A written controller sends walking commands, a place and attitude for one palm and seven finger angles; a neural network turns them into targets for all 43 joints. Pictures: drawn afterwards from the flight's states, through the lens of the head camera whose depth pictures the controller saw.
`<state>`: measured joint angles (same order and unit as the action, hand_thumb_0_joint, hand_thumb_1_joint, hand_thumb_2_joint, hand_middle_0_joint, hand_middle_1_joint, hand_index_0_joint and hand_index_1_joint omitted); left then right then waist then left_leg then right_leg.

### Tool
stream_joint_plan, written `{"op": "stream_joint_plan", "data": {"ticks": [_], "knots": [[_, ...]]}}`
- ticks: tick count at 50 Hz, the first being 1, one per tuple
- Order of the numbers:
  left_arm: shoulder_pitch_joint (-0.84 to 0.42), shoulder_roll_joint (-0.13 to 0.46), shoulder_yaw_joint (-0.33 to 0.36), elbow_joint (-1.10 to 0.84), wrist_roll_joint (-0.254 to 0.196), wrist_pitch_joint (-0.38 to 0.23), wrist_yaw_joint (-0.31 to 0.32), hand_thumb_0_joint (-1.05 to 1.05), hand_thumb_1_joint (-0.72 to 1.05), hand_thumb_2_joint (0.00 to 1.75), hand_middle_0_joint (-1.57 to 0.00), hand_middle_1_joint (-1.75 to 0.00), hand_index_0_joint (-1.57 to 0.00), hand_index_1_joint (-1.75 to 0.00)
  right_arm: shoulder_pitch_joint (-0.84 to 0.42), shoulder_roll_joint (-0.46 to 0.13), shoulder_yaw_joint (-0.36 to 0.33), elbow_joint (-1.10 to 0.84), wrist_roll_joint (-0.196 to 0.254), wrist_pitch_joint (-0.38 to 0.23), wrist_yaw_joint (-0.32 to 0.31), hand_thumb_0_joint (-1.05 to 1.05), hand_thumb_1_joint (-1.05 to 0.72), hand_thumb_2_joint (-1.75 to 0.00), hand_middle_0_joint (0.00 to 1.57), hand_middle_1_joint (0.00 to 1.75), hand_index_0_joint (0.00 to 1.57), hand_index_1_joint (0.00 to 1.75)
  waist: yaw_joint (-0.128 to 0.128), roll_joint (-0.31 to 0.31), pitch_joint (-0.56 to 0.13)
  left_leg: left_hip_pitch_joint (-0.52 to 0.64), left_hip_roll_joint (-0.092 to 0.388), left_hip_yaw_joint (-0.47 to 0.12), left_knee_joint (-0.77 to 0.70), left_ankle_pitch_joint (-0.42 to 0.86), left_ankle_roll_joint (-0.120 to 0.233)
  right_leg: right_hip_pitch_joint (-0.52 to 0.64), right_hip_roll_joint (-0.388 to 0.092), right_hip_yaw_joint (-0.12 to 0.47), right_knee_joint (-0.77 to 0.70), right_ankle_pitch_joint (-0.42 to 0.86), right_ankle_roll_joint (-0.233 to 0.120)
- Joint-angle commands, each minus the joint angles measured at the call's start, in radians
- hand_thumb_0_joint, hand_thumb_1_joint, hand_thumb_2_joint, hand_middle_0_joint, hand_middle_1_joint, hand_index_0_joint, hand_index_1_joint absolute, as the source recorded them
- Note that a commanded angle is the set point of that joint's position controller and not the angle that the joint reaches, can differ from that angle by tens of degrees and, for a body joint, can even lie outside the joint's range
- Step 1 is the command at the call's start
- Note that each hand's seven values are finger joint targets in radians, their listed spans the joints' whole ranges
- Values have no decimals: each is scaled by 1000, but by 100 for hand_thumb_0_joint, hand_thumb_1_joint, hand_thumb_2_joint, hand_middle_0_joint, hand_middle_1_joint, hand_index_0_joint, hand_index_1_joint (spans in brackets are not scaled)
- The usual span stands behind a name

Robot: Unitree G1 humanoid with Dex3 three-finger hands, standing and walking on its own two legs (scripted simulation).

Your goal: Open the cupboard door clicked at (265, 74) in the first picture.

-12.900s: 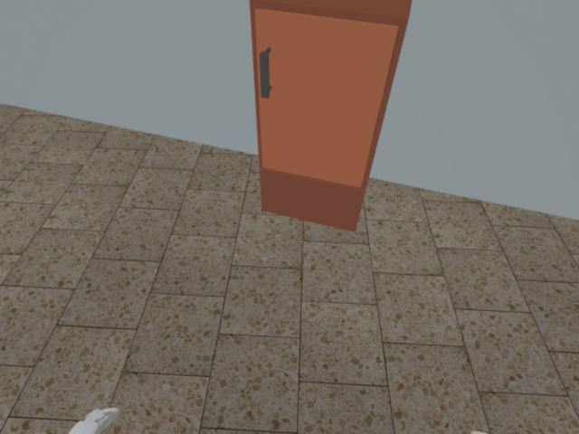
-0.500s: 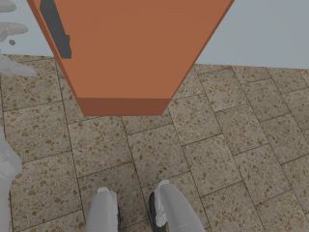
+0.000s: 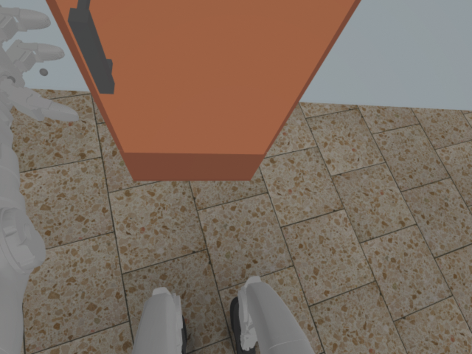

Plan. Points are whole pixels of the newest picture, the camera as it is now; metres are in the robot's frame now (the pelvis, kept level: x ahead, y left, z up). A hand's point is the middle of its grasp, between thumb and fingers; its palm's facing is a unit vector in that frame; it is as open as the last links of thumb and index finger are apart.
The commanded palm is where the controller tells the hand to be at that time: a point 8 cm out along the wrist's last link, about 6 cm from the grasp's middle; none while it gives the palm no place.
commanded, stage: move the hooked fingers beside the handle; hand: left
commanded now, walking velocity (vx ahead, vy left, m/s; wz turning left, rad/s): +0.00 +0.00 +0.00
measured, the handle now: (96, 46) +0.58 +0.17 +0.06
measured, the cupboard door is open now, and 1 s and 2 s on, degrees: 0 0 0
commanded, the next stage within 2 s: slide the fingers in behind the handle in 0.14 s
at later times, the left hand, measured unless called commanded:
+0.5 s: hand (56, 70) +0.54 +0.22 +0.06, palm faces -0.07 -1.00 -0.03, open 14.0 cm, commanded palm +0.53 +0.25 +0.06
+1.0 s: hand (75, 75) +0.53 +0.19 +0.05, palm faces -0.04 -1.00 -0.01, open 13.9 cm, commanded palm +0.52 +0.22 +0.06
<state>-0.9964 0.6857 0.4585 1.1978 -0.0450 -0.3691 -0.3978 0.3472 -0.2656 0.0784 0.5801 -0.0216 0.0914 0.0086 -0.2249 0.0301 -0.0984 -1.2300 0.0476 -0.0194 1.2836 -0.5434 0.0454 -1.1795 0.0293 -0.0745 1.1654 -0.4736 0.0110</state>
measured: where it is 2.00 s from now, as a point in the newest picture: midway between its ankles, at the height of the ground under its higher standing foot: (211, 349)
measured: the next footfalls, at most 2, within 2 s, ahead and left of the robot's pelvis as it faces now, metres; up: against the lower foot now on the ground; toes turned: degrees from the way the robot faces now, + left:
none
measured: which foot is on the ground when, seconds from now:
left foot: down 0.00-1.00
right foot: down 0.00-1.00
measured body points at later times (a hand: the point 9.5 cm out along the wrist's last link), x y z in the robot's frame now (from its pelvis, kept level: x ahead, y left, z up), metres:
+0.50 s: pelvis +0.00 -0.01 -0.01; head +0.18 +0.03 +0.40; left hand +0.54 +0.27 +0.06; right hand +0.00 -0.28 -0.10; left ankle +0.02 +0.09 -0.62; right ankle +0.04 -0.14 -0.62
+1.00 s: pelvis +0.00 +0.00 +0.00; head +0.17 +0.04 +0.41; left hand +0.53 +0.25 +0.06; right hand +0.01 -0.26 -0.10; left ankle +0.02 +0.09 -0.62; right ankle +0.04 -0.14 -0.62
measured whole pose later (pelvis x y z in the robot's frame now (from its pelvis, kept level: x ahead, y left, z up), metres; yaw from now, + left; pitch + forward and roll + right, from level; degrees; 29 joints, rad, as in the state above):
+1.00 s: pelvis +0.00 +0.00 +0.00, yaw +0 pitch +28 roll -5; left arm -0.99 0.57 0.40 1.18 -0.06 -0.39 -0.31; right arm 0.36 -0.26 0.06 0.61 -0.03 0.07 0.02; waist -0.21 0.03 -0.11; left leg -1.23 0.04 -0.02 1.28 -0.54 0.04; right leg -1.18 0.02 -0.07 1.18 -0.48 0.01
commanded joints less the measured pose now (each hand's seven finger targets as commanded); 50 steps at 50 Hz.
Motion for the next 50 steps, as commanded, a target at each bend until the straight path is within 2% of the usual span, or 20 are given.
{"op": "stream_joint_plan", "data": {"ticks": [1,3,5,9,12,15,17,19,21,24,26,28,33,36,39,40,42,45,49,50], "knots": [[-467,307,31,-166,-22,-52,-9,0,-50,30,-30,-120,-30,-120,208,-222,-67,-18,4,-10,-27,0,-90,-90,20,30,20,30,-23,204,-539,475,-2,-87,-135,421,-17,143,30,17,-105,222,-39],[-457,356,58,-162,-20,-44,-20,0,-50,30,-30,-120,-30,-120,210,-225,-64,-24,4,-12,-32,0,-90,-90,20,30,20,30,-13,200,-559,437,-4,-77,-126,416,-10,182,29,25,-101,238,-37],[-439,363,64,-186,-24,-47,-34,0,-50,30,-30,-120,-30,-120,214,-221,-65,-29,5,-14,-30,0,-90,-90,20,30,20,30,0,225,-608,458,-5,-75,-116,455,-9,197,31,27,-88,272,-41],[-418,343,44,-154,-31,-24,-54,0,-50,30,-30,-120,-30,-120,214,-222,-64,-26,9,-12,-31,0,-90,-90,20,30,20,30,-16,188,-564,406,-2,-64,-110,430,-3,203,32,32,-99,280,-32],[-419,371,65,-176,-37,-22,-62,0,-50,30,-30,-120,-30,-120,217,-226,-65,-28,11,-13,-33,0,-90,-90,20,30,20,30,-2,205,-586,408,-2,-64,-109,425,-4,208,32,34,-93,273,-33],[-469,320,29,-208,-46,-26,-55,0,-50,30,-30,-120,-30,-120,221,-220,-67,-20,10,-21,-33,0,-90,-90,20,30,20,30,-21,209,-577,420,-1,-70,-107,412,-1,179,33,33,-97,256,-34],[-476,337,45,-240,-44,-34,-45,0,-50,30,-30,-120,-30,-120,225,-224,-71,-12,7,-24,-31,0,-90,-90,20,30,20,30,-12,238,-615,456,1,-76,-109,431,-7,176,32,30,-94,256,-35],[-479,280,7,-235,-42,-34,-34,0,-50,30,-30,-120,-30,-120,222,-220,-73,-5,6,-27,-27,0,-90,-90,20,30,20,30,-22,254,-600,481,1,-80,-112,434,-11,140,31,24,-96,243,-37],[-476,270,8,-253,-40,-37,-23,0,-50,30,-30,-120,-30,-120,227,-219,-76,0,3,-28,-23,0,-90,-90,20,30,20,30,-12,288,-615,536,4,-90,-120,468,-19,118,31,17,-96,243,-40],[-449,257,10,-224,-39,-18,-2,0,-50,30,-30,-120,-30,-120,226,-220,-76,-2,4,-25,-22,0,-90,-90,20,30,20,30,-19,222,-588,490,2,-82,-123,445,-11,150,31,20,-105,249,-35],[-454,275,23,-228,-32,-14,10,0,-50,30,-30,-120,-30,-120,225,-216,-73,-8,4,-25,-21,0,-90,-90,20,30,20,30,-9,240,-582,478,-1,-75,-126,447,-12,161,30,21,-103,255,-36],[-429,278,26,-208,-26,-10,22,0,-50,30,-30,-120,-30,-120,220,-211,-70,-17,5,-25,-19,0,-90,-90,20,30,20,30,-4,208,-562,430,-6,-63,-126,425,-7,202,31,29,-107,267,-35],[-410,221,4,-278,-31,-51,30,0,-50,30,-30,-120,-30,-120,215,-204,-80,-23,-1,-27,-8,0,-90,-90,20,30,20,30,1,232,-615,510,-4,-72,-131,489,-16,197,31,25,-102,300,-37],[-399,174,-16,-232,-53,-48,18,0,-50,30,-30,-120,-30,-120,214,-207,-83,-14,4,-25,-9,0,-90,-90,20,30,20,30,-16,194,-562,499,-2,-74,-138,462,-15,173,33,21,-113,280,-36],[-392,141,-35,-222,-53,-40,23,0,-50,30,-30,-120,-30,-120,214,-206,-85,-14,5,-25,-7,0,-90,-90,20,30,20,30,-9,195,-542,502,-4,-80,-154,433,-19,157,32,15,-118,245,-38],[-415,138,-38,-246,-52,-49,29,0,-50,30,-30,-120,-30,-120,218,-205,-86,-9,2,-27,-8,0,-90,-90,20,30,20,30,-11,230,-549,543,-1,-87,-151,461,-21,126,30,10,-111,246,-43],[-415,130,-39,-240,-46,-55,45,0,-50,30,-30,-120,-30,-120,215,-204,-88,-6,0,-25,-6,0,-90,-90,20,30,20,30,-6,216,-542,547,0,-93,-157,449,-28,114,29,8,-113,227,-42],[-455,80,-67,-259,-46,-76,76,0,-50,30,-30,-120,-30,-120,220,-197,-90,-4,-5,-29,-4,0,-90,-90,20,30,20,30,-21,207,-547,565,-2,-101,-154,462,-28,95,29,5,-105,228,-43],[-473,95,-54,-220,-27,-82,111,0,-50,30,-30,-120,-30,-120,217,-200,-89,3,-10,-30,-2,0,-90,-90,20,30,20,30,-26,184,-531,515,-7,-95,-154,401,-25,107,26,10,-108,202,-39],[-494,89,-66,-250,-21,-93,113,0,-50,30,-30,-120,-30,-120,220,-198,-90,4,-11,-32,-2,0,-90,-90,20,30,20,30,-28,211,-553,545,-6,-99,-151,425,-27,98,26,9,-100,211,-43]]}}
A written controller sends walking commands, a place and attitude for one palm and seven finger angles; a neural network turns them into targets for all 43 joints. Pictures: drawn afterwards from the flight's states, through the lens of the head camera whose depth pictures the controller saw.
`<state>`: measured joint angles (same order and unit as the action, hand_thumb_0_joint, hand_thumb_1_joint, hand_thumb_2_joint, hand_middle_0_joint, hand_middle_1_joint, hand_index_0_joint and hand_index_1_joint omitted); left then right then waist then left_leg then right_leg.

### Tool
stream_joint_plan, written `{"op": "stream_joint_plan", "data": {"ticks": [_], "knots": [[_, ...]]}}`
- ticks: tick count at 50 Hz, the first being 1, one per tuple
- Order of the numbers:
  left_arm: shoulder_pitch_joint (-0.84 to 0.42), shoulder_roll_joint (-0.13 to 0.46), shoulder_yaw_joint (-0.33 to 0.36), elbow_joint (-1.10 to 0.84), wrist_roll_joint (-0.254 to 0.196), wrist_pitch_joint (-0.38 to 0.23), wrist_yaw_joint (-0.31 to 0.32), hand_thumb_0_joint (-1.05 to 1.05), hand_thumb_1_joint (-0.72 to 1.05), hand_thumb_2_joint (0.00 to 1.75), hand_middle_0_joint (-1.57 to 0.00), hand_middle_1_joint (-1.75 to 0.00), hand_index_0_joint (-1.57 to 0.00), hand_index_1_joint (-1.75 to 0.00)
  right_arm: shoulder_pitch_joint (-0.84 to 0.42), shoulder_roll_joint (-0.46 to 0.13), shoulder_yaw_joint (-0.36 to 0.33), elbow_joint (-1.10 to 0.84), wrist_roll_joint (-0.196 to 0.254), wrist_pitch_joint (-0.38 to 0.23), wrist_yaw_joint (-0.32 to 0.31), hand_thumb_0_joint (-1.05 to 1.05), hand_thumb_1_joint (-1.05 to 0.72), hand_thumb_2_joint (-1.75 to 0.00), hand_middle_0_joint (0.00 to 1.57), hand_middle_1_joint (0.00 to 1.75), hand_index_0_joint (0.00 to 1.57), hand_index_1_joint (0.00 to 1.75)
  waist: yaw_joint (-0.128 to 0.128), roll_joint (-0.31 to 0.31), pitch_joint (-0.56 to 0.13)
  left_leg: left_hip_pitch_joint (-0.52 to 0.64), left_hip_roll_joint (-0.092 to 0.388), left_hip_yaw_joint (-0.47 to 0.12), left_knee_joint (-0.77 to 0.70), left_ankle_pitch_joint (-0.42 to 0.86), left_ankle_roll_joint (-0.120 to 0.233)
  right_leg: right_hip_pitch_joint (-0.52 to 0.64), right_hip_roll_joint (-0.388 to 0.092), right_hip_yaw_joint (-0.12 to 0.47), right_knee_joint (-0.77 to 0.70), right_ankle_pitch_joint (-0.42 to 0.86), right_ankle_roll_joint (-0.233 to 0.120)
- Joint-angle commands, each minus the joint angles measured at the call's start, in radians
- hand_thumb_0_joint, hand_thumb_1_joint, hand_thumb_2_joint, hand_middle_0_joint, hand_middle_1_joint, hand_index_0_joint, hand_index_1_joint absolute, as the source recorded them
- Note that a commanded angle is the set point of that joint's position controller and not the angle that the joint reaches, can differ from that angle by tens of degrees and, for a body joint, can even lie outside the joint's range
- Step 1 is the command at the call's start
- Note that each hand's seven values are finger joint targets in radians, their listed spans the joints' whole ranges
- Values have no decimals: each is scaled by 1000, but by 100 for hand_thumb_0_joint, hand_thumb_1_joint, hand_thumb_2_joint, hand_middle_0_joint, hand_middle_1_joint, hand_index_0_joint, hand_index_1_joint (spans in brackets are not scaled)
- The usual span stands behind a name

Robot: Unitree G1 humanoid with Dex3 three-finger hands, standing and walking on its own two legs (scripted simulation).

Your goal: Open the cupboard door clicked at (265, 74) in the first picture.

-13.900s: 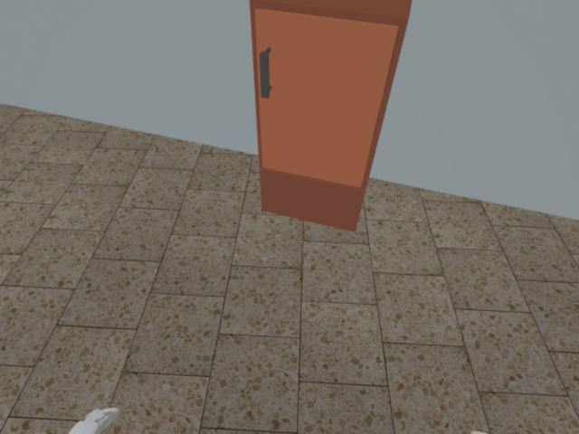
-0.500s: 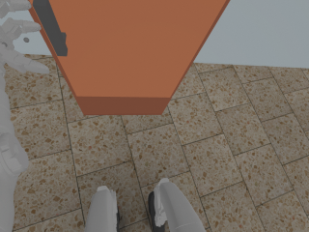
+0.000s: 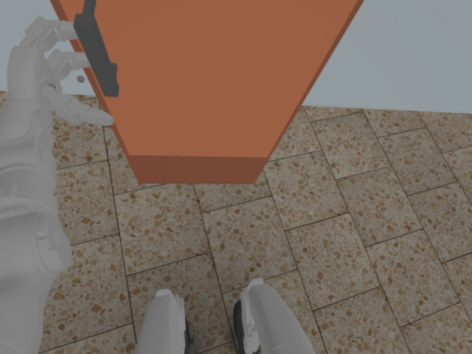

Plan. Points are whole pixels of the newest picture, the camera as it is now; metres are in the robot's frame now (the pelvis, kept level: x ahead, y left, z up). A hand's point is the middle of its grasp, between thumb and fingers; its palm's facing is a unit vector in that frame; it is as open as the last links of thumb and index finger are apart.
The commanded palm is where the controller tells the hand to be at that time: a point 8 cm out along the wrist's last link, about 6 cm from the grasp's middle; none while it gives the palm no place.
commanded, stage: slide the fingers in behind the handle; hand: left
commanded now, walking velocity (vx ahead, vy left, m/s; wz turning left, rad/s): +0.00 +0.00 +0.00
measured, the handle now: (101, 50) +0.58 +0.16 +0.06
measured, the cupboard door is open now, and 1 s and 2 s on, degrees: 0 0 3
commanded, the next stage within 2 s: close the thumb around the handle in 0.84 s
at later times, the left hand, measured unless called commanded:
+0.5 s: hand (106, 79) +0.53 +0.16 +0.06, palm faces -0.08 -1.00 -0.01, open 13.9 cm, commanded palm +0.52 +0.20 +0.06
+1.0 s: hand (104, 79) +0.53 +0.16 +0.06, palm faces -0.06 -1.00 -0.02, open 14.0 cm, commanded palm +0.51 +0.19 +0.06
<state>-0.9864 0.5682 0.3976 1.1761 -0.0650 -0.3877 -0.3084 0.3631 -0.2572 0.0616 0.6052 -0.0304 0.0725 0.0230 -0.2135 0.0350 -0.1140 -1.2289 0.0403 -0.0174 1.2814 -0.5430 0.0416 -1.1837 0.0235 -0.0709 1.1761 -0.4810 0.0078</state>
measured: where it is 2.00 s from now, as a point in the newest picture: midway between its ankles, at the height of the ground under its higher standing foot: (214, 353)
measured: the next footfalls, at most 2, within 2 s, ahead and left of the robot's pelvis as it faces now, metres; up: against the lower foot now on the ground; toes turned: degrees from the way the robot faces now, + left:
none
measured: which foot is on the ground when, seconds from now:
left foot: down 0.00-1.00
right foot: down 0.00-1.00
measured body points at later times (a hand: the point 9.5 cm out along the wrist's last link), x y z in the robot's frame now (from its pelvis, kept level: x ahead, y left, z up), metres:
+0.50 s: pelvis +0.00 -0.01 +0.00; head +0.17 +0.03 +0.42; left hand +0.53 +0.21 +0.06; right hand +0.01 -0.27 -0.10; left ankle +0.02 +0.09 -0.62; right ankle +0.03 -0.13 -0.62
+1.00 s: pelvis +0.00 -0.01 +0.00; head +0.16 +0.02 +0.42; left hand +0.53 +0.21 +0.06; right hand +0.01 -0.27 -0.11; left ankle +0.02 +0.09 -0.62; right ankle +0.03 -0.13 -0.62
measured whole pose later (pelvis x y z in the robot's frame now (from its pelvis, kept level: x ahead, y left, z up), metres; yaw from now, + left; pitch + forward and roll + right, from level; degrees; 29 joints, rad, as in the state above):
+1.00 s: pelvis +0.00 -0.01 +0.00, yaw +0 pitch +27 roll -4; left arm -0.99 0.51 0.36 1.18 -0.06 -0.41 -0.25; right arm 0.36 -0.26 0.05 0.61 -0.03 0.07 0.03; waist -0.21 0.04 -0.12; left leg -1.22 0.04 -0.01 1.28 -0.54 0.03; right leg -1.18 0.03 -0.07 1.19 -0.48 0.00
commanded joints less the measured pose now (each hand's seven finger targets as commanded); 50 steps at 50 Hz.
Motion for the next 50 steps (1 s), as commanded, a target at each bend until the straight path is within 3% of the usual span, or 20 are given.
{"op": "stream_joint_plan", "data": {"ticks": [1,3,8,11,14,16,20,22,24,26,31,34,36,38,39,41,43,46,48,50], "knots": [[-500,190,-19,-228,6,-76,25,0,-50,30,-30,-120,-30,-120,205,-205,-74,-20,-2,-13,-14,0,-90,-90,20,30,20,30,-35,218,-557,562,1,-103,-150,438,-27,100,31,4,-112,223,-39],[-485,167,-41,-230,12,-79,24,0,-50,30,-30,-120,-30,-120,202,-204,-77,-18,-4,-9,-11,0,-90,-90,20,30,20,30,-31,245,-573,587,2,-106,-149,461,-33,96,30,4,-112,230,-42],[-493,99,-71,-222,-17,-64,19,0,-50,30,-30,-120,-30,-120,205,-203,-82,-10,-3,-3,-12,0,-90,-90,20,30,20,30,-46,195,-574,587,1,-106,-151,458,-28,114,33,1,-125,245,-39],[-509,165,-19,-206,-18,-58,36,0,-50,30,-30,-120,-30,-120,208,-205,-76,-7,-3,-6,-16,0,-90,-90,20,30,20,30,-39,193,-551,537,-4,-93,-151,426,-21,138,32,8,-127,241,-38],[-504,161,-30,-201,1,-69,53,0,-50,30,-30,-120,-30,-120,201,-194,-71,-14,-5,-10,-13,0,-90,-90,20,30,20,30,-43,161,-529,468,-11,-75,-143,387,-11,181,32,20,-128,241,-35],[-503,157,-37,-233,8,-90,54,0,-50,30,-30,-120,-30,-120,200,-193,-74,-17,-8,-13,-8,0,-90,-90,20,30,20,30,-31,203,-574,505,-12,-76,-138,415,-15,178,31,21,-120,254,-39],[-466,74,-86,-237,-12,-98,43,0,-50,30,-30,-120,-30,-120,196,-189,-81,-18,-6,-10,-3,0,-90,-90,20,30,20,30,-40,198,-569,547,-9,-79,-141,453,-18,165,34,14,-124,278,-42],[-467,110,-49,-195,-24,-80,46,0,-50,30,-30,-120,-30,-120,196,-194,-79,-12,-3,-8,-6,0,-90,-90,20,30,20,30,-41,148,-538,479,-12,-72,-143,398,-13,197,35,20,-132,262,-35],[-426,186,17,-162,-21,-62,56,0,-50,30,-30,-120,-30,-120,196,-195,-73,-26,2,-7,-10,0,-90,-90,20,30,20,30,-18,123,-526,407,-18,-54,-146,370,-7,258,34,31,-134,268,-34],[-443,230,42,-191,-5,-70,69,0,-50,30,-30,-120,-30,-120,192,-190,-67,-39,-1,-8,-12,0,-90,-90,20,30,20,30,-4,147,-553,393,-21,-46,-138,385,-5,278,31,38,-119,291,-33],[-429,190,7,-236,15,-100,77,0,-50,30,-30,-120,-30,-120,186,-184,-71,-51,-2,-7,-3,0,-90,-90,20,30,20,30,-5,174,-567,449,-17,-51,-138,423,-10,252,31,34,-110,306,-35],[-401,168,1,-194,-10,-86,57,0,-50,30,-30,-120,-30,-120,181,-189,-74,-48,5,-6,-5,0,-90,-90,20,30,20,30,-16,109,-542,400,-17,-45,-140,371,-7,272,33,38,-124,285,-29],[-427,196,15,-207,-14,-85,45,0,-50,30,-30,-120,-30,-120,184,-194,-73,-46,6,-8,-10,0,-90,-90,20,30,20,30,-14,129,-549,409,-16,-48,-142,366,-7,265,33,38,-121,278,-30],[-423,148,-20,-183,-15,-75,38,0,-50,30,-30,-120,-30,-120,181,-190,-73,-43,8,-9,-11,0,-90,-90,20,30,20,30,-25,109,-522,401,-17,-48,-145,340,-5,246,32,37,-132,253,-29],[-453,147,-29,-196,-14,-78,38,0,-50,30,-30,-120,-30,-120,182,-193,-74,-38,7,-12,-13,0,-90,-90,20,30,20,30,-33,124,-514,408,-15,-54,-146,331,-6,226,31,36,-132,238,-29],[-488,160,-17,-251,-18,-97,42,0,-50,30,-30,-120,-30,-120,186,-193,-78,-34,3,-18,-14,0,-90,-90,20,30,20,30,-22,172,-577,469,-14,-60,-142,370,-10,217,31,35,-123,252,-32],[-454,141,-19,-241,-24,-102,47,0,-50,30,-30,-120,-30,-120,186,-192,-81,-29,2,-20,-14,0,-90,-90,20,30,20,30,-17,172,-601,501,-13,-65,-142,404,-14,209,32,29,-121,266,-35],[-437,165,-2,-198,-17,-96,55,0,-50,30,-30,-120,-30,-120,193,-195,-77,-22,2,-16,-14,0,-90,-90,20,30,20,30,-16,147,-554,473,-12,-67,-144,398,-15,205,32,24,-119,259,-34],[-442,132,-33,-188,-4,-83,63,0,-44,32,-30,-121,-30,-121,191,-193,-77,-25,2,-13,-11,0,-90,-90,20,30,20,30,-20,159,-528,466,-13,-68,-149,384,-16,187,30,23,-120,244,-35],[-456,129,-33,-216,2,-88,72,0,-33,37,-31,-122,-31,-122,195,-194,-81,-28,-2,-14,-10,0,-90,-90,20,30,20,30,-20,178,-551,510,-10,-76,-146,416,-17,165,31,17,-113,252,-38]]}}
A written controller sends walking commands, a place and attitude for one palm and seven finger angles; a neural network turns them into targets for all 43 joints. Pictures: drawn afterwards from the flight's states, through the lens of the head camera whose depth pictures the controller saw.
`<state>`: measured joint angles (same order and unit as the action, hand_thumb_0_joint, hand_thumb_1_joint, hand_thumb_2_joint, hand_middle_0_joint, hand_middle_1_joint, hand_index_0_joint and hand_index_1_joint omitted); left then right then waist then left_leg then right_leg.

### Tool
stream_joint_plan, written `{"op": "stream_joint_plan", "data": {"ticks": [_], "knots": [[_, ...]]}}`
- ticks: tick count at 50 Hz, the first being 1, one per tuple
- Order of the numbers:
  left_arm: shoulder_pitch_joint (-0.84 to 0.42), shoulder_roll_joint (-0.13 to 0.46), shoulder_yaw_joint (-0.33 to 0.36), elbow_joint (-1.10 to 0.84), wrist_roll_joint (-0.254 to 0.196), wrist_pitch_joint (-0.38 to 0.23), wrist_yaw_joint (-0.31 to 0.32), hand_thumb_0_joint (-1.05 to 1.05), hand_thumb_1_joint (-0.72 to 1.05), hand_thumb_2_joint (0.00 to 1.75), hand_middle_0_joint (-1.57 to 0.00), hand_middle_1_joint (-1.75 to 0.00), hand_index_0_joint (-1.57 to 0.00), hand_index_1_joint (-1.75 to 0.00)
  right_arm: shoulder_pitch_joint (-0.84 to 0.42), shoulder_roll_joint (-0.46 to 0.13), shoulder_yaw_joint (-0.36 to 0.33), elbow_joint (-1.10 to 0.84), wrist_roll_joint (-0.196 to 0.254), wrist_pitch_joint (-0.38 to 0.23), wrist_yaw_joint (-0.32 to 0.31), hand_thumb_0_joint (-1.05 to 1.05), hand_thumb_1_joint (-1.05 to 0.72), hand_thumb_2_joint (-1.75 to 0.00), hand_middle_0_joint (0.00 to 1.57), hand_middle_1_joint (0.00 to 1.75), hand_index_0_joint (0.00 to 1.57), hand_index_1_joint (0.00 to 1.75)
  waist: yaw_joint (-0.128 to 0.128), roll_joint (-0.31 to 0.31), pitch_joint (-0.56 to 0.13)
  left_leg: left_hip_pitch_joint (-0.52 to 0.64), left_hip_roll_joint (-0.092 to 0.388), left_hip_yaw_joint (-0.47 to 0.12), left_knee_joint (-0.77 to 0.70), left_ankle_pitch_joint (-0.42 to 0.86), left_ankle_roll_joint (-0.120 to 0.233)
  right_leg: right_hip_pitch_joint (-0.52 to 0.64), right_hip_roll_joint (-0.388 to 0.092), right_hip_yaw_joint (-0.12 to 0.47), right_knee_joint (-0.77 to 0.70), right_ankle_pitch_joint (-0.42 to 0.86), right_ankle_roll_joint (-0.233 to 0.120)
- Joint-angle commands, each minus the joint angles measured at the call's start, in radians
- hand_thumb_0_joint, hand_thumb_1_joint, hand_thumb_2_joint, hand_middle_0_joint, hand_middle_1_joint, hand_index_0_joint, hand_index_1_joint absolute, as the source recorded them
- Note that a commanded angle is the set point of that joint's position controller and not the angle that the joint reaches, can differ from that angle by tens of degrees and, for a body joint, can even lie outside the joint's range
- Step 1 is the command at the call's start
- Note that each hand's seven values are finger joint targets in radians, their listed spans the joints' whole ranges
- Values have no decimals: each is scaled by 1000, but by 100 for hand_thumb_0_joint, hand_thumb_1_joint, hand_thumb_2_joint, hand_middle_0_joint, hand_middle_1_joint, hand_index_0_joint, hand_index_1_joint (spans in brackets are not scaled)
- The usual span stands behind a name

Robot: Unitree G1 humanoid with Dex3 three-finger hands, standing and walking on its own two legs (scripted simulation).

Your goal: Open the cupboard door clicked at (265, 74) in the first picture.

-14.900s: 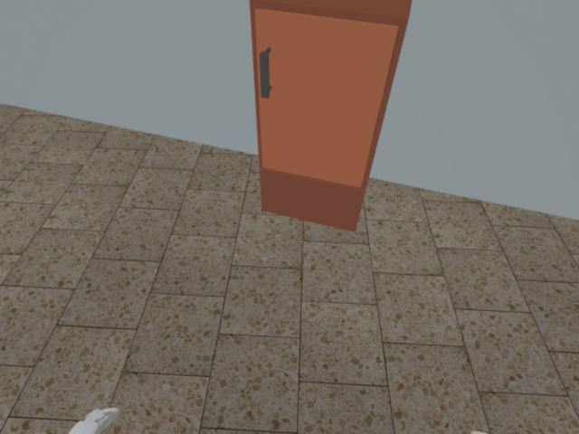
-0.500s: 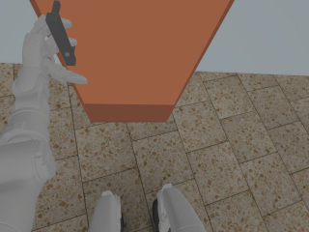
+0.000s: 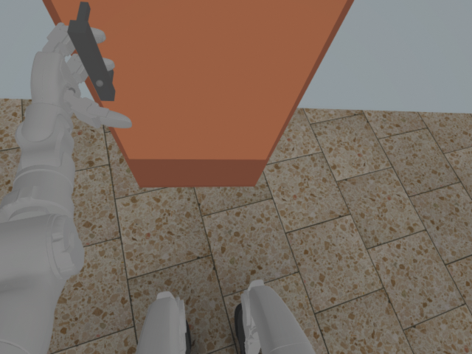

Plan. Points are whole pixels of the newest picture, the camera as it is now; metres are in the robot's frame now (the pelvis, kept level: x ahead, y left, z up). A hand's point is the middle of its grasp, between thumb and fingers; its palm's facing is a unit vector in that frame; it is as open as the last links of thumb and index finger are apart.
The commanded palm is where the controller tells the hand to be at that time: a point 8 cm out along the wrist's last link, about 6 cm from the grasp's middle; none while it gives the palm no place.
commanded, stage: close the thumb around the handle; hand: left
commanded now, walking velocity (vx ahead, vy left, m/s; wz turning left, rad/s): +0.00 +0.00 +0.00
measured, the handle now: (96, 56) +0.58 +0.17 +0.06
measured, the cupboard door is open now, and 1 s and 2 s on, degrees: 0 3 44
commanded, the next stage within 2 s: pull the door open along its arc in 0.64 s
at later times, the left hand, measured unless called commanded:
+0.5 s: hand (104, 83) +0.53 +0.16 +0.06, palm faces -0.05 -1.00 -0.03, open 6.5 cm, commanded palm +0.51 +0.20 +0.06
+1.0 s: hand (109, 94) +0.51 +0.15 +0.06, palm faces -0.06 -1.00 -0.01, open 5.8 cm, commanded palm +0.47 +0.19 +0.06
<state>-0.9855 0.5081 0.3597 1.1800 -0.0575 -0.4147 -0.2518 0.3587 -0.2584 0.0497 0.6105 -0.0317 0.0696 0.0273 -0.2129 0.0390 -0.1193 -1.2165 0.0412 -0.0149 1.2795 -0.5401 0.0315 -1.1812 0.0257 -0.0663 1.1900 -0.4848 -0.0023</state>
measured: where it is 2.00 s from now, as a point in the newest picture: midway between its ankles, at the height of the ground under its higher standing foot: outside the picture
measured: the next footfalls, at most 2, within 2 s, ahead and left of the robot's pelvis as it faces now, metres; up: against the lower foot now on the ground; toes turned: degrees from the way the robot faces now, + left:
none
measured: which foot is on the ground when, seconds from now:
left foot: down 0.00-1.00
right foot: down 0.00-1.00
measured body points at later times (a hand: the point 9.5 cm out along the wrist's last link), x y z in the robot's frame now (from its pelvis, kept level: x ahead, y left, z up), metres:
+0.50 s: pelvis +0.00 +0.00 +0.00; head +0.16 +0.02 +0.42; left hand +0.53 +0.21 +0.06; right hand +0.01 -0.26 -0.11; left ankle +0.02 +0.10 -0.62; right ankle +0.04 -0.13 -0.62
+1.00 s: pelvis +0.00 -0.01 +0.01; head +0.15 +0.01 +0.43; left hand +0.51 +0.20 +0.06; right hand +0.02 -0.27 -0.11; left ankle +0.02 +0.10 -0.62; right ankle +0.04 -0.13 -0.62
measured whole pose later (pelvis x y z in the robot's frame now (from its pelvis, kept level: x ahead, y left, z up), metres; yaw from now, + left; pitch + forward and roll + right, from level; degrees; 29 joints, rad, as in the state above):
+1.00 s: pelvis +0.00 -0.01 +0.01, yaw +0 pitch +26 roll -3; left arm -0.85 0.43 0.35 1.06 -0.10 -0.42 -0.23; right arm 0.36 -0.25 0.04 0.59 -0.02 0.09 0.03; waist -0.19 0.04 -0.13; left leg -1.16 0.05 0.01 1.25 -0.53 0.03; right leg -1.15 0.03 -0.04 1.18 -0.48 -0.01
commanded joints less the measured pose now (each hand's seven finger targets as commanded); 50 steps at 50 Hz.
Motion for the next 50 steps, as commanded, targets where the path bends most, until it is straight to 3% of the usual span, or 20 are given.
{"op": "stream_joint_plan", "data": {"ticks": [1,5,8,11,13,15,17,18,19,21,22,25,27,30,34,36,37,38,47,50], "knots": [[-455,201,11,-220,-5,-62,19,0,-28,40,-32,-122,-32,-122,196,-194,-67,-34,0,-9,-13,0,-90,-90,20,30,20,30,-17,182,-555,497,-12,-75,-144,417,-9,169,27,16,-130,260,-27],[-428,194,18,-216,-12,-69,22,0,-5,49,-33,-125,-33,-125,199,-190,-67,-42,-1,-6,-12,0,-90,-90,20,30,20,30,-14,136,-555,477,-14,-71,-144,433,-4,212,30,18,-129,291,-26],[-465,168,-8,-220,-9,-71,22,0,12,56,-34,-127,-34,-127,195,-192,-70,-32,-1,-4,-11,0,-90,-90,20,30,20,30,-30,155,-528,487,-11,-76,-150,399,-9,174,28,15,-138,256,-24],[-434,211,34,-250,-15,-84,27,0,28,64,-36,-128,-36,-128,200,-194,-73,-38,-2,-3,-13,0,-90,-90,20,30,20,30,-1,166,-600,519,-14,-76,-150,463,-12,218,28,17,-127,304,-28],[-423,164,4,-242,-17,-81,29,0,40,68,-36,-130,-36,-130,196,-188,-72,-35,-3,0,-8,0,-90,-90,20,30,20,30,-9,164,-567,523,-11,-76,-153,463,-14,197,28,11,-132,297,-26],[-403,160,3,-221,-13,-78,32,0,51,73,-37,-131,-37,-131,200,-188,-73,-37,-2,2,-8,0,-90,-90,20,30,20,30,-12,144,-549,513,-12,-72,-153,460,-11,199,31,12,-133,300,-27],[-389,205,35,-195,-6,-72,39,0,62,78,-38,-132,-38,-132,195,-191,-70,-39,0,6,-10,0,-90,-90,20,30,20,30,-1,124,-525,461,-15,-67,-157,410,-10,219,28,17,-136,277,-24],[-414,182,15,-204,-9,-69,41,0,68,80,-38,-133,-38,-133,191,-187,-68,-41,0,4,-10,0,-90,-90,20,30,20,30,-18,112,-517,441,-18,-58,-154,391,-2,230,29,24,-144,282,-20],[-399,212,42,-208,-7,-70,44,0,73,83,-39,-133,-39,-133,195,-188,-68,-43,0,4,-11,0,-90,-90,20,30,20,30,-2,109,-523,429,-19,-57,-158,392,-4,252,28,24,-141,286,-22],[-420,208,36,-248,-7,-89,45,0,84,88,-40,-134,-40,-134,191,-184,-69,-48,-2,2,-12,0,-90,-90,20,30,20,30,-1,145,-566,461,-20,-56,-153,427,-5,260,27,29,-134,318,-23],[-405,194,29,-231,-6,-90,42,0,90,90,-40,-135,-40,-135,188,-182,-69,-47,0,1,-11,0,-90,-90,20,30,20,30,-2,121,-560,454,-20,-55,-149,418,-5,257,28,28,-135,312,-22],[-413,212,38,-248,-14,-104,32,0,90,90,-40,-135,-40,-135,190,-184,-69,-46,0,-2,-13,0,-90,-90,20,30,20,30,-4,122,-558,450,-21,-51,-150,419,-2,275,29,33,-135,324,-23],[-390,178,12,-234,-14,-101,22,0,90,90,-40,-135,-40,-135,185,-182,-71,-44,3,-2,-12,0,-90,-90,20,30,20,30,-3,130,-565,460,-20,-52,-149,418,-4,264,28,32,-139,320,-22],[-379,254,81,-203,-27,-86,23,0,90,90,-40,-135,-40,-135,190,-190,-68,-45,5,0,-20,0,-90,-90,20,30,20,30,6,95,-535,408,-22,-44,-149,389,2,294,30,37,-142,314,-21],[-416,225,39,-201,-4,-78,33,0,90,90,-40,-135,-40,-135,181,-181,-63,-50,5,-4,-20,0,-90,-90,20,30,20,30,-7,110,-515,376,-25,-40,-145,347,4,278,26,42,-142,282,-18],[-418,255,62,-190,0,-83,36,0,90,90,-40,-135,-40,-135,185,-186,-63,-48,4,-4,-23,0,-90,-90,20,30,20,30,-9,100,-529,382,-22,-46,-139,366,4,272,26,40,-132,293,-18],[-415,238,49,-175,-3,-76,34,0,90,90,-40,-135,-40,-135,182,-184,-62,-49,6,-4,-23,0,-90,-90,20,30,20,30,-15,99,-517,364,-24,-39,-135,350,6,271,27,44,-138,286,-16],[-398,159,0,-186,-14,-72,28,0,90,90,-40,-135,-40,-135,176,-176,-64,-55,6,-7,-18,0,-90,-90,20,30,20,30,-16,97,-512,367,-27,-39,-143,328,4,268,26,41,-144,269,-16],[-183,132,8,-300,-49,-66,12,0,90,90,-40,-135,-40,-135,150,-175,-75,-88,18,-6,-8,0,-90,-90,20,30,20,30,56,94,-583,406,-32,-17,-172,372,-2,366,23,44,-147,341,-21],[-47,66,-20,-341,-70,-57,12,0,90,90,-40,-135,-40,-135,136,-168,-79,-112,26,-5,-2,0,-90,-90,20,30,20,30,75,45,-549,405,-36,-12,-198,373,-2,396,26,37,-160,351,-24]]}}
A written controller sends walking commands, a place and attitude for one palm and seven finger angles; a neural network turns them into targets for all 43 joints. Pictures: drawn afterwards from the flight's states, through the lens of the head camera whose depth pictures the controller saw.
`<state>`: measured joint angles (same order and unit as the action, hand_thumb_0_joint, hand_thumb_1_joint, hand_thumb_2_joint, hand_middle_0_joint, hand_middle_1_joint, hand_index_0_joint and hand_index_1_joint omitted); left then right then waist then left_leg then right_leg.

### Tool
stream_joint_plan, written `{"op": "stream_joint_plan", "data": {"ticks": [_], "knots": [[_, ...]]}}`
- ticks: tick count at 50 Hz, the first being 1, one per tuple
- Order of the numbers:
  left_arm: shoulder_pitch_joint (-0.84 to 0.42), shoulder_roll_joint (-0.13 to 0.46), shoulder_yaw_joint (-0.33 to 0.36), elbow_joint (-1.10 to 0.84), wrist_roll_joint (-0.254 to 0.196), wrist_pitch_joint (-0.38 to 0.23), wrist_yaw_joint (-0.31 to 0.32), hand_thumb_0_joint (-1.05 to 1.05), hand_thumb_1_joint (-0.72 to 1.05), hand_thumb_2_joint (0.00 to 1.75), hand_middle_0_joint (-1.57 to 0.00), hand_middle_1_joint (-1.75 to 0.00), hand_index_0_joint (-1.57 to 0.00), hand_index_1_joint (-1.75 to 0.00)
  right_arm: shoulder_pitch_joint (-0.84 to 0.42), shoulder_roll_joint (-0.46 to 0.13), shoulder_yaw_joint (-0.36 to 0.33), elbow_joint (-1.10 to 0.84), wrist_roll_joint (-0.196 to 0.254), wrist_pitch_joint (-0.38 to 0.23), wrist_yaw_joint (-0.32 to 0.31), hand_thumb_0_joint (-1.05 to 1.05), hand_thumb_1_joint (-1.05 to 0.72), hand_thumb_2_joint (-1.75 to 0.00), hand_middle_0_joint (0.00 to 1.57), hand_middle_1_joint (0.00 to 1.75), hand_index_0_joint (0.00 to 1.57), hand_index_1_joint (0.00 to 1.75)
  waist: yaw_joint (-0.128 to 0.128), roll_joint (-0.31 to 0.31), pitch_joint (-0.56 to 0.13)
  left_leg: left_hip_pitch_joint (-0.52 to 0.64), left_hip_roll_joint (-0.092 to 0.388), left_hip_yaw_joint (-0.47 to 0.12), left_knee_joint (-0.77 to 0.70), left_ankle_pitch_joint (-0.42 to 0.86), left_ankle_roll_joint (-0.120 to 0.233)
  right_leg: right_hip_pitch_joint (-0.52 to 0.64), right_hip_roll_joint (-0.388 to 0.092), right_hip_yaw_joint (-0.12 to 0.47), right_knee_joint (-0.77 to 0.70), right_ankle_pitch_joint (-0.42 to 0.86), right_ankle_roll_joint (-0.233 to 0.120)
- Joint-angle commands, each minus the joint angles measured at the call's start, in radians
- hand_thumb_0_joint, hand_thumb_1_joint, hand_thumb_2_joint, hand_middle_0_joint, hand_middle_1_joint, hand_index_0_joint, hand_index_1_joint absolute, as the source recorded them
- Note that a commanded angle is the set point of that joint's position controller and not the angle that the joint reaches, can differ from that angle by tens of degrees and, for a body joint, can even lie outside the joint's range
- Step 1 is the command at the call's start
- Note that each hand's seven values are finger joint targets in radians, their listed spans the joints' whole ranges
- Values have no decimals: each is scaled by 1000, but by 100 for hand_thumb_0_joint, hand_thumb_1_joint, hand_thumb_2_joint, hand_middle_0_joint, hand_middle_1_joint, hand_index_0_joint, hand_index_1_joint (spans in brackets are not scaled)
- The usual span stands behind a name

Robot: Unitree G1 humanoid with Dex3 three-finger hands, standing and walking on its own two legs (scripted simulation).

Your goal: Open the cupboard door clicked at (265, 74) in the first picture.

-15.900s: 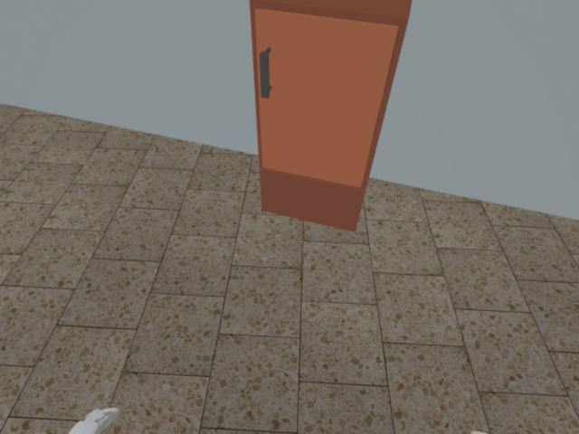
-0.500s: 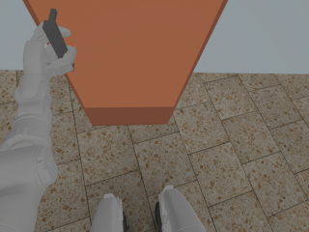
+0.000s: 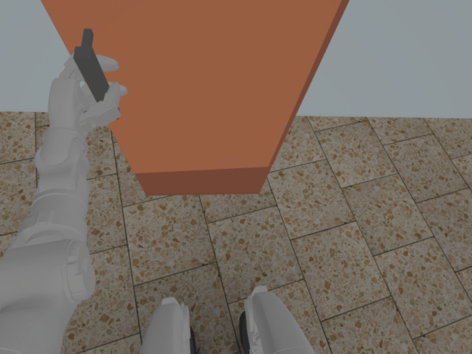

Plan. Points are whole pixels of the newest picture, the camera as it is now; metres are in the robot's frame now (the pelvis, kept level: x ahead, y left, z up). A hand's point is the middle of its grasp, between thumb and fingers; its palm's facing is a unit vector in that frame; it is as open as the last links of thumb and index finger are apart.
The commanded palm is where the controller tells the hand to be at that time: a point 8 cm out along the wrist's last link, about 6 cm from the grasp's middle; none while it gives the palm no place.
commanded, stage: pull the door open along its arc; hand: left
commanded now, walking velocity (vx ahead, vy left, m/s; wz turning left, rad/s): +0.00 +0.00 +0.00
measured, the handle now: (101, 77) +0.56 +0.18 +0.06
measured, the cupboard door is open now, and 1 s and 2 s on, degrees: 3 44 43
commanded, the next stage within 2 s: open thumb and fingers to let go in 0.80 s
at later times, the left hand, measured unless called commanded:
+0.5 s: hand (148, 178) +0.38 +0.10 +0.05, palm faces +0.34 -0.94 +0.02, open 5.9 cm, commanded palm +0.32 +0.14 +0.05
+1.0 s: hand (203, 235) +0.29 +0.03 +0.05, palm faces +0.31 -0.95 -0.04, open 6.1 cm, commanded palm +0.25 +0.07 +0.05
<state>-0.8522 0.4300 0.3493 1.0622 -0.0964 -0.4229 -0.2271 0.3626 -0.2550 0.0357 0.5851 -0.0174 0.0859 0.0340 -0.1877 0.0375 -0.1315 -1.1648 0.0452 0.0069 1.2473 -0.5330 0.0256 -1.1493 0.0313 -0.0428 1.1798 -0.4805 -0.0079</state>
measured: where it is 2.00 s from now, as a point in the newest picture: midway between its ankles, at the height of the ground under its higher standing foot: outside the picture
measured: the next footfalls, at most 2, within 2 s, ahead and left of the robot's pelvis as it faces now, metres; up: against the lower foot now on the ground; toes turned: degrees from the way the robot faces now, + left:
none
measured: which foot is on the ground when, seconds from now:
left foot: down 0.00-1.00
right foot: down 0.00-1.00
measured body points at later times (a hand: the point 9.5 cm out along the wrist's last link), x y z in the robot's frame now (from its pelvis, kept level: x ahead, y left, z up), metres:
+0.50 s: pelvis +0.01 -0.01 +0.02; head +0.10 +0.00 +0.46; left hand +0.35 +0.15 +0.06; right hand +0.17 -0.22 -0.09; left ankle +0.02 +0.10 -0.63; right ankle +0.04 -0.12 -0.63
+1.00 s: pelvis +0.01 -0.05 +0.02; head +0.08 -0.06 +0.47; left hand +0.27 +0.07 +0.06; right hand +0.22 -0.24 -0.08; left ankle +0.02 +0.10 -0.63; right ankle +0.04 -0.12 -0.63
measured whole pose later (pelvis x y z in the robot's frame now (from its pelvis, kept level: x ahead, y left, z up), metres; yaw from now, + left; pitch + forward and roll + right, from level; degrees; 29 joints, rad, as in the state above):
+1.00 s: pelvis +0.01 -0.05 +0.02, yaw +5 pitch +16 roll +1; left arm 0.12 -0.09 -0.28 0.25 0.14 -0.43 0.54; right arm 0.16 -0.17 0.01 0.56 -0.08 -0.04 0.03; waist -0.02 0.03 -0.15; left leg -0.90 0.01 -0.04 1.14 -0.52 -0.04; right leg -0.89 0.00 -0.09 1.15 -0.53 -0.07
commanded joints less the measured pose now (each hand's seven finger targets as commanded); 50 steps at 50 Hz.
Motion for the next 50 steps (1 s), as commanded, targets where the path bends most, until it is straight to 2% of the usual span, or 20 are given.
{"op": "stream_joint_plan", "data": {"ticks": [1,2,8,9,10,11,12,13,15,17,20,21,26,28,36,40,44,45,47,50], "knots": [[-153,131,-22,-265,-33,-50,-10,0,90,90,-40,-135,-40,-135,120,-171,-70,-90,16,-20,-8,0,-90,-90,20,30,20,30,51,43,-532,369,-36,-32,-172,367,3,362,19,13,-156,350,-15],[-88,100,-34,-293,-41,-45,-7,0,90,90,-40,-135,-40,-135,110,-166,-73,-99,19,-20,-4,0,-90,-90,20,30,20,30,66,52,-534,377,-40,-24,-180,372,1,376,18,12,-161,356,-16],[141,-32,-117,-464,-65,-51,27,0,90,90,-40,-135,-40,-135,63,-153,-87,-129,32,-27,6,0,-90,-90,20,30,20,30,90,-8,-436,404,-38,-20,-223,371,-6,386,16,-3,-182,350,-17],[156,-65,26,-511,-143,-54,179,0,90,90,-40,-135,-40,-135,28,-131,-83,-138,20,-38,3,0,-90,-90,20,30,20,30,162,-9,-403,370,-41,-12,-247,353,-16,399,14,-17,-190,311,-13],[205,-120,-47,-523,-108,-58,259,0,90,90,-40,-135,-40,-135,19,-127,-80,-139,15,-50,7,0,-90,-90,20,30,20,30,143,-3,-376,384,-36,-22,-256,339,-25,371,17,-27,-187,284,-13],[242,-164,-73,-547,-97,-57,310,0,90,90,-40,-135,-40,-135,9,-124,-81,-140,10,-53,15,0,-90,-90,20,30,20,30,141,24,-367,402,-32,-24,-258,344,-31,346,14,-30,-184,278,-15],[271,-195,-90,-561,-81,-58,355,0,90,90,-40,-135,-40,-135,9,-118,-81,-135,1,-55,21,0,-90,-90,20,30,20,30,138,-16,-365,397,-33,-22,-252,354,-30,354,12,-32,-179,292,-14],[280,-207,-103,-594,-53,-66,407,0,90,90,-40,-135,-40,-135,8,-117,-83,-134,-8,-56,25,0,-90,-90,20,30,20,30,139,-35,-378,397,-32,-20,-246,372,-30,367,10,-30,-173,311,-14],[317,-251,-147,-684,9,-84,509,0,90,90,-40,-135,-40,-135,-2,-104,-87,-144,-25,-60,32,0,-90,-90,20,30,20,30,153,-21,-416,416,-35,-19,-236,423,-33,394,7,-28,-155,353,-18],[373,-323,-227,-713,87,-89,585,0,90,90,-40,-135,-40,-135,-18,-88,-87,-142,-39,-58,44,0,-90,-90,20,30,20,30,156,3,-415,432,-36,-13,-231,443,-35,388,-1,-28,-149,371,-21],[402,-399,-315,-760,162,-87,677,0,90,90,-40,-135,-40,-135,-47,-80,-93,-149,-51,-59,46,0,-90,-90,20,30,20,30,142,-47,-405,430,-37,-22,-231,402,-30,397,0,-28,-161,349,-23],[418,-422,-347,-779,182,-87,698,0,90,90,-40,-135,-40,-135,-62,-77,-95,-150,-52,-59,46,0,-90,-90,20,30,20,30,145,-39,-404,438,-37,-21,-237,392,-32,403,-3,-26,-164,345,-23],[473,-520,-460,-830,210,-73,756,0,90,90,-40,-135,-40,-135,-123,-58,-92,-149,-52,-71,30,0,-90,-90,20,30,20,30,135,-84,-384,436,-46,-17,-250,312,-22,442,-10,-16,-203,314,-22],[554,-554,-502,-850,218,-69,758,0,90,90,-40,-135,-40,-135,-144,-47,-89,-154,-54,-77,26,0,-90,-90,20,30,20,30,149,-81,-375,440,-51,-12,-257,312,-21,467,-13,-14,-211,324,-26],[763,-632,-639,-959,247,-70,747,0,90,90,-40,-135,-40,-135,-205,-16,-74,-170,-54,-127,15,0,-90,-90,20,30,20,30,152,-110,-308,415,-59,-10,-255,252,-13,483,-27,3,-243,289,-27],[970,-631,-664,-1051,260,-59,740,0,90,90,-40,-135,-40,-135,-221,1,-65,-198,-52,-154,15,0,-90,-90,20,30,20,30,185,-90,-310,410,-68,-9,-254,258,-15,522,-32,15,-248,308,-32],[853,-609,-641,-1063,246,-50,765,0,90,90,-40,-135,-40,-135,-240,1,-55,-181,-54,-171,-1,0,-90,-90,20,30,20,30,155,-102,-236,366,-74,-20,-230,178,-17,460,-44,39,-270,205,-20],[765,-584,-619,-1039,250,-48,779,0,90,90,-40,-135,-40,-135,-240,-1,-52,-166,-56,-171,-8,0,-90,-90,20,30,20,30,139,-114,-200,349,-72,-26,-221,153,-16,429,-46,48,-279,161,-18],[759,-580,-594,-1002,245,-52,790,0,76,84,-39,-134,-39,-134,-254,4,-52,-156,-59,-178,-15,0,-90,-90,20,30,20,30,149,-116,-210,331,-79,-25,-206,125,-18,420,-53,69,-288,108,-14],[747,-573,-585,-1007,243,-59,789,0,55,75,-38,-131,-38,-131,-250,7,-56,-153,-60,-183,-19,0,-90,-90,20,30,20,30,158,-128,-276,327,-82,-21,-193,145,-17,463,-63,97,-289,138,-10]]}}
